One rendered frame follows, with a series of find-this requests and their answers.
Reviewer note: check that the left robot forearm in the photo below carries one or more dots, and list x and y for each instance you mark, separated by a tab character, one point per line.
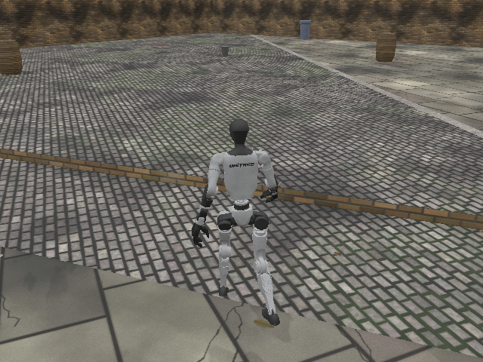
204	207

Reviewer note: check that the left robot shin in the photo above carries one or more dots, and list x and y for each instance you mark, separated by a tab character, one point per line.
223	267

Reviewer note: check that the left robot upper arm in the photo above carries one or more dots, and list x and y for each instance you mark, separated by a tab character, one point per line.
213	173

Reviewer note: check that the right robot upper arm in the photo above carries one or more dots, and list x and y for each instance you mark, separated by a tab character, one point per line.
268	171

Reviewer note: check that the robot shin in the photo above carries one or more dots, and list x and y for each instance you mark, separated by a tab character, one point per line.
265	284
223	267

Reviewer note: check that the left robot hand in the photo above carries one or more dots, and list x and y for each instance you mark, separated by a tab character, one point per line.
195	231

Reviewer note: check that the right robot shin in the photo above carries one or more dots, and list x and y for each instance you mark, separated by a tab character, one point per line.
265	284

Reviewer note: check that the right robot forearm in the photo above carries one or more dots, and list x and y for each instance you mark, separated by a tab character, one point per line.
273	191

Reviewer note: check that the right robot hand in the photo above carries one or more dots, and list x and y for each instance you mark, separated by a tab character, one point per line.
266	193

